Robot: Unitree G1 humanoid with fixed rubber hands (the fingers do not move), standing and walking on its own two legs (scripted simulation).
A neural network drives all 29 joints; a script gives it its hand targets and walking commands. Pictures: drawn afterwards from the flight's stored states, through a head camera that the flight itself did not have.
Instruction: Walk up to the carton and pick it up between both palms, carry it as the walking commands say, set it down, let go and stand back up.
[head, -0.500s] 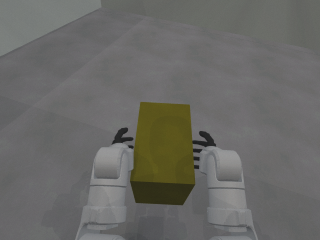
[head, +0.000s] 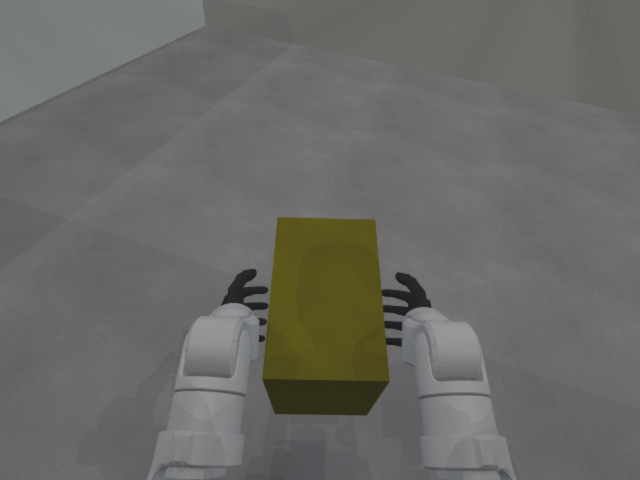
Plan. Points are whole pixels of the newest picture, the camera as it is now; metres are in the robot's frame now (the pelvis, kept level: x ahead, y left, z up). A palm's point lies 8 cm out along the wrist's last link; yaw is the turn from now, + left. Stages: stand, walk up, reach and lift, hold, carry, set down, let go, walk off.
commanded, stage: carry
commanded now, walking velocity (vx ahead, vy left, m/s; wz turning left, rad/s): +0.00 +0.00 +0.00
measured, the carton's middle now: (323, 319) +0.37 +0.00 -0.01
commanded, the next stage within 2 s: hold in 0.52 s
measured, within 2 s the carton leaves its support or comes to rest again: neither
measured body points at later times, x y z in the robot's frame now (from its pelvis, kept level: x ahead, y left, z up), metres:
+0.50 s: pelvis +0.01 +0.00 +0.00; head +0.00 +0.02 +0.45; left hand +0.32 +0.13 +0.04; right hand +0.32 -0.11 +0.05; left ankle +0.04 +0.06 -0.73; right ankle +0.05 -0.16 -0.73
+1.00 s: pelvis +0.00 -0.05 +0.00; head -0.08 -0.06 +0.44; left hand +0.30 +0.08 +0.05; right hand +0.33 -0.16 +0.05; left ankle +0.04 +0.06 -0.73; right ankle +0.07 -0.18 -0.73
